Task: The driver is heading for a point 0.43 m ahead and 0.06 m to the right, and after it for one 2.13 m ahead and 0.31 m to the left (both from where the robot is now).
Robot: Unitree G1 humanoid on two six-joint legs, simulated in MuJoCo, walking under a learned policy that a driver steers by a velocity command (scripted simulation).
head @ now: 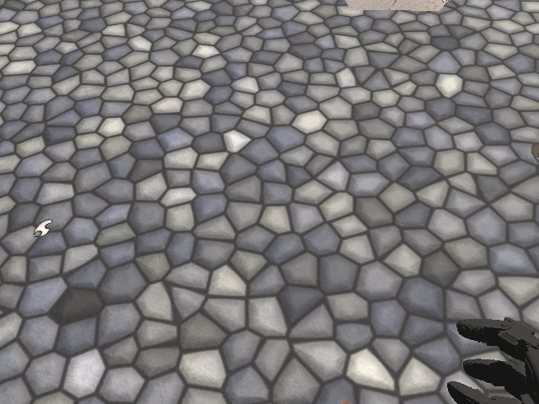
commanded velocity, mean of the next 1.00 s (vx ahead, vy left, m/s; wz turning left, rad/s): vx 0.45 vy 0.00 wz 0.08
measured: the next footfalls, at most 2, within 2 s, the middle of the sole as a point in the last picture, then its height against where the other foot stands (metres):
left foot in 0.20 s outside the picture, level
right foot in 0.56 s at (369, 371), level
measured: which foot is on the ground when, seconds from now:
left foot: up 0.00-0.18, down 0.20-0.56, up 0.58-0.94, down 0.96-1.00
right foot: down 0.00-0.20, up 0.22-0.54, down 0.56-0.96, up 0.98-1.00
